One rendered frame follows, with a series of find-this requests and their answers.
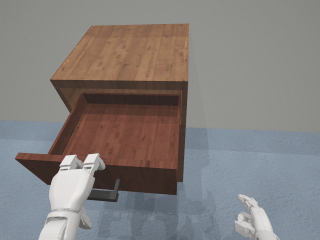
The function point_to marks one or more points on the drawer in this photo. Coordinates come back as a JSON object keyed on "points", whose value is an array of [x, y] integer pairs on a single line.
{"points": [[135, 134]]}

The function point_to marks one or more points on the right robot forearm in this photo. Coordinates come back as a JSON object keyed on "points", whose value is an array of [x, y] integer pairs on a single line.
{"points": [[265, 235]]}

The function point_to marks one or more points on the handle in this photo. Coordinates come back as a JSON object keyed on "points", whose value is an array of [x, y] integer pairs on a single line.
{"points": [[105, 195]]}

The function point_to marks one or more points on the robot right hand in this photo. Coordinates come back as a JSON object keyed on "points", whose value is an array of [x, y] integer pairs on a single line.
{"points": [[248, 225]]}

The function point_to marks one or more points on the cabinet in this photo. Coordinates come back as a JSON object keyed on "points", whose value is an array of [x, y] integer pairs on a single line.
{"points": [[131, 59]]}

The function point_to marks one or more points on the robot left hand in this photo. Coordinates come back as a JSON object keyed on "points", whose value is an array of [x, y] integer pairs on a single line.
{"points": [[72, 185]]}

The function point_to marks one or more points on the left robot forearm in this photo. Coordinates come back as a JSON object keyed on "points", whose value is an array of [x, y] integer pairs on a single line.
{"points": [[61, 225]]}

